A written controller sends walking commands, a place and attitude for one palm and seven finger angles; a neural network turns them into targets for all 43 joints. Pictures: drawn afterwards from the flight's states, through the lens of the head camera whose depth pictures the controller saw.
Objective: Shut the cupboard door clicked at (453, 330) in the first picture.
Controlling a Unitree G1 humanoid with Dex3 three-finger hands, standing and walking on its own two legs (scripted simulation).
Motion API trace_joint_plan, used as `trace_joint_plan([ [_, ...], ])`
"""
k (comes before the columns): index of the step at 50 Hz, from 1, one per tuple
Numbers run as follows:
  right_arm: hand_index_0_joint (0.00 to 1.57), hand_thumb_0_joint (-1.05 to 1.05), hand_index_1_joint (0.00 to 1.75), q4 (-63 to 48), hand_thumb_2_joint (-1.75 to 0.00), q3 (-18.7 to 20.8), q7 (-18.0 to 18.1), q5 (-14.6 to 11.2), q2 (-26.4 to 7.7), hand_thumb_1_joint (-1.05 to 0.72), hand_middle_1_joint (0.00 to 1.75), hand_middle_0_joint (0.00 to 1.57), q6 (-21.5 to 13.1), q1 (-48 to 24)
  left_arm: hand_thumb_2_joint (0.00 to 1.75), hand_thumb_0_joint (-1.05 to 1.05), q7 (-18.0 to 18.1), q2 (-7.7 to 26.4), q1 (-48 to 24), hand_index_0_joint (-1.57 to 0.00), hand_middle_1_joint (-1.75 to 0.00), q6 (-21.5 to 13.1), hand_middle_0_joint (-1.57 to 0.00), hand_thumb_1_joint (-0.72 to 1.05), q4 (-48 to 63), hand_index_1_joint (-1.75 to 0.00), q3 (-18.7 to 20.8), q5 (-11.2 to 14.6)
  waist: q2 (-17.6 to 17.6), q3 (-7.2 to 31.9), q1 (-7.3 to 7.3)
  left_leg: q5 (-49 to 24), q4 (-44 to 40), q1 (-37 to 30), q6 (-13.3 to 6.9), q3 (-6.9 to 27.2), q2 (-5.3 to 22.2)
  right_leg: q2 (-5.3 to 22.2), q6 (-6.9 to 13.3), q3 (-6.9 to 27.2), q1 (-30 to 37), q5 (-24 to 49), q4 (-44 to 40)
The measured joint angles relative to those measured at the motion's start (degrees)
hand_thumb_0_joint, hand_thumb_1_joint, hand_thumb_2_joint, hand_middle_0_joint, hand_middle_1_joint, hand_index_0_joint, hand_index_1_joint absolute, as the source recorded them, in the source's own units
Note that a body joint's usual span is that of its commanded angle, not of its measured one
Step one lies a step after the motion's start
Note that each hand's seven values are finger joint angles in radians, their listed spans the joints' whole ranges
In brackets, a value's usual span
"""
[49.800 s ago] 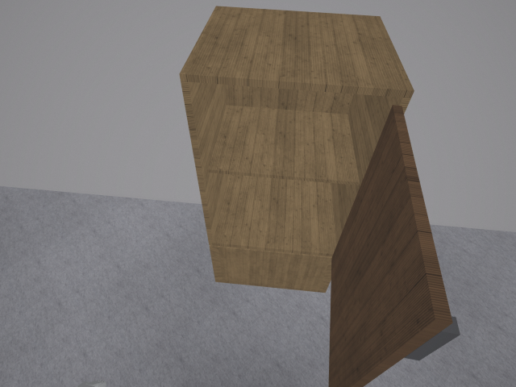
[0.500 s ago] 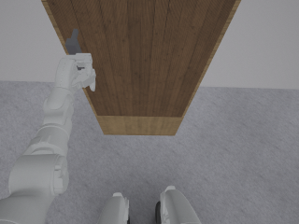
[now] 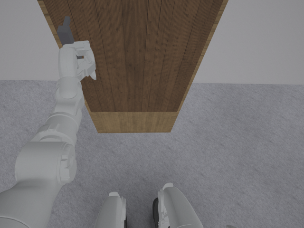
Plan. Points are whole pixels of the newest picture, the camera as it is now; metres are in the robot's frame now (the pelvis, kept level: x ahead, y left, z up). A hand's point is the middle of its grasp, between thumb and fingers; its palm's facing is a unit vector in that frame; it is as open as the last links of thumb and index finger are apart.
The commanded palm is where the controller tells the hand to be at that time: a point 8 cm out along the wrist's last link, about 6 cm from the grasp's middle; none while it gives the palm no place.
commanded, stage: pull the fist back off the door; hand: left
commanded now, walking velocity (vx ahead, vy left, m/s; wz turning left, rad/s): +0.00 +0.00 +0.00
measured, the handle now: (73, 45) +0.59 +0.16 +0.08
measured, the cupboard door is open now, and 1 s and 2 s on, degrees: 0 0 0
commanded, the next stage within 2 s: draw the hand back to the body in 0.58 s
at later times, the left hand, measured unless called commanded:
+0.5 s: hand (91, 81) +0.47 +0.11 +0.08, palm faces +0.05 -1.00 -0.02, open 3.1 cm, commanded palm +0.44 +0.15 +0.08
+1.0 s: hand (70, 87) +0.41 +0.14 +0.13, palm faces +0.06 -1.00 -0.05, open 3.1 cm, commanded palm +0.38 +0.19 +0.14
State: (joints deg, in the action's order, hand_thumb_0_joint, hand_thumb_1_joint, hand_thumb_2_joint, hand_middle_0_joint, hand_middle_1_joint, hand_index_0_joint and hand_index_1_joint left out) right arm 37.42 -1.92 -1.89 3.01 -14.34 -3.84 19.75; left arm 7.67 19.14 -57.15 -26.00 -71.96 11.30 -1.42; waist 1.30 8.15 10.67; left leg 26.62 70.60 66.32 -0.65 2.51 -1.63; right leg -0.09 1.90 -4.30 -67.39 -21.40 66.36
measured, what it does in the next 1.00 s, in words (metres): rises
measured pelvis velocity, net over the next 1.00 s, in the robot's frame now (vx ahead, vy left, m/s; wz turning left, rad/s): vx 0.07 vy -0.01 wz -0.01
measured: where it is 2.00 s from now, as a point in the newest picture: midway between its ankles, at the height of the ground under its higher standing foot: outside the picture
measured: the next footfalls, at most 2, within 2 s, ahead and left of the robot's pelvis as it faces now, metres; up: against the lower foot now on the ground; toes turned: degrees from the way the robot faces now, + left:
none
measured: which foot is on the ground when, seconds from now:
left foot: down 0.00-1.00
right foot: down 0.00-1.00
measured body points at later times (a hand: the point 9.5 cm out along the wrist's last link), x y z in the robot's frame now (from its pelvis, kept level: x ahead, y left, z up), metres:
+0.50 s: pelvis +0.06 -0.01 +0.04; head +0.15 -0.01 +0.48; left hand +0.46 +0.16 +0.08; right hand +0.13 -0.27 -0.08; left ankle +0.06 +0.11 -0.63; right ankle +0.09 -0.11 -0.63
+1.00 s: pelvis +0.07 -0.01 +0.06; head +0.12 -0.03 +0.51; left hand +0.40 +0.19 +0.14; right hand +0.20 -0.25 -0.05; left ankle +0.06 +0.11 -0.63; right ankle +0.09 -0.11 -0.63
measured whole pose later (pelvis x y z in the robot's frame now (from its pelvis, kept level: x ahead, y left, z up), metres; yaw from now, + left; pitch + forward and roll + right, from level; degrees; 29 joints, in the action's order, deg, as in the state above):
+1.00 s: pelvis +0.07 -0.01 +0.06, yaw -1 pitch +11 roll +0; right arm 31.4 -1.0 1.3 -1.9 -12.6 1.5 16.6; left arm -2.2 10.5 -7.4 -17.8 -21.1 5.8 9.9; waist 2.1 7.1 0.3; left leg 27.2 52.1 36.2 0.0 1.0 -0.8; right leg -1.3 2.4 -2.1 -39.6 -23.6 51.7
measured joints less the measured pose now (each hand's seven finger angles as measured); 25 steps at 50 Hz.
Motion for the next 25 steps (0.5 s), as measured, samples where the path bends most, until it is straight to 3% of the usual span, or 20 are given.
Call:
trace_joint_plan([
  [7,0.20,0.01,0.30,0.18,-0.90,0.37,0.23,-0.94,-0.40,-0.90,0.30,0.21,0.91,2.18,0.90,0.02,-4.88,-1.24,3.64,-1.33,-1.50,-0.43,-1.35,0.90,2.69,-1.50,2.59,5.35,0.22,-0.33,-0.95,0.24,-2.19,-3.22,-0.10,-1.31,0.66,-0.73,-0.07,1.37,2.39,0.01,-1.59],
  [17,0.20,0.01,0.30,-2.07,-0.90,2.15,-0.10,-1.44,-0.44,-0.90,0.30,0.21,3.42,2.53,0.90,0.02,-4.58,-6.68,18.07,-1.31,-1.50,-2.53,-1.31,0.90,14.94,-1.50,3.22,5.63,-0.15,0.22,-3.19,1.76,-6.36,-9.78,-0.15,-3.09,1.55,-1.80,-0.13,3.29,7.61,-1.35,-4.52],
  [25,0.20,0.01,0.30,-3.13,-0.90,3.15,0.16,-2.05,0.42,-0.90,0.30,0.20,3.73,-0.53,0.90,0.02,-4.91,-9.86,31.76,-1.30,-1.50,-3.06,-1.30,0.90,28.69,-1.50,-2.29,6.62,-0.50,0.32,-6.35,2.84,-9.15,-15.48,0.13,-2.37,1.44,-1.75,0.05,2.73,13.39,-2.96,-6.88],
])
